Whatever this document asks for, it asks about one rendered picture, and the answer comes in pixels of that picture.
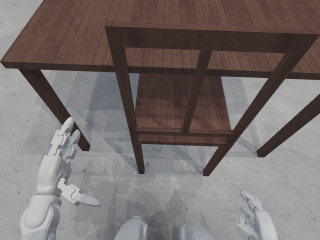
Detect left robot forearm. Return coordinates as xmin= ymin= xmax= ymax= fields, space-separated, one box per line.
xmin=19 ymin=193 xmax=62 ymax=240

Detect table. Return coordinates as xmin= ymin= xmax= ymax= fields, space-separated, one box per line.
xmin=0 ymin=0 xmax=320 ymax=158

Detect chair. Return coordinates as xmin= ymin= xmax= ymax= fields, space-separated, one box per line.
xmin=105 ymin=21 xmax=320 ymax=177

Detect robot right hand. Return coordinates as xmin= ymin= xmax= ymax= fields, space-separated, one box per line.
xmin=237 ymin=190 xmax=279 ymax=240

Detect robot left thigh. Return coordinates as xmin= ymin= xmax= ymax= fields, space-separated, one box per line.
xmin=114 ymin=219 xmax=148 ymax=240

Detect right robot shin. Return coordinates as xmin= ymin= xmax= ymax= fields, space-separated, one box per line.
xmin=185 ymin=220 xmax=196 ymax=225

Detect robot left hand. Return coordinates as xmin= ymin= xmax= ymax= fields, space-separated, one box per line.
xmin=36 ymin=117 xmax=101 ymax=207

